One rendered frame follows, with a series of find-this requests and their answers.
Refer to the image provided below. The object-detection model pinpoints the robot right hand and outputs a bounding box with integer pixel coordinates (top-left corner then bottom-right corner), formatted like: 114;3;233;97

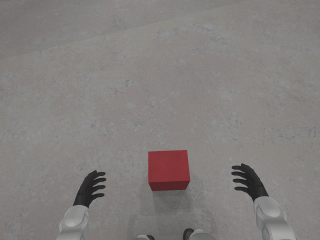
231;163;269;202

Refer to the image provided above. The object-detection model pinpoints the robot right forearm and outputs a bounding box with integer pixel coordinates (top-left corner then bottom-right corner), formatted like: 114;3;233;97
253;196;299;240

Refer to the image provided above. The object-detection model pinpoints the right robot foot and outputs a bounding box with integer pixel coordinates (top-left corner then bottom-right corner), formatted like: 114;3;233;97
183;228;194;240

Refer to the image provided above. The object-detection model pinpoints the carton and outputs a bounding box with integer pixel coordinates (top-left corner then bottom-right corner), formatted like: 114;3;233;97
148;150;191;191

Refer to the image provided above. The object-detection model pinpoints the robot left forearm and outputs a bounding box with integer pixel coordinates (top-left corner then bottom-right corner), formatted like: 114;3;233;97
56;205;90;240

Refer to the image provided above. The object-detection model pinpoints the robot left hand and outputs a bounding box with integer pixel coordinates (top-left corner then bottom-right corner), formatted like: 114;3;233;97
73;170;107;208

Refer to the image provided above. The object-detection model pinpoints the right robot shin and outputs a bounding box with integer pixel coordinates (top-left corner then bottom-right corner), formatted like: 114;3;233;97
190;229;204;237

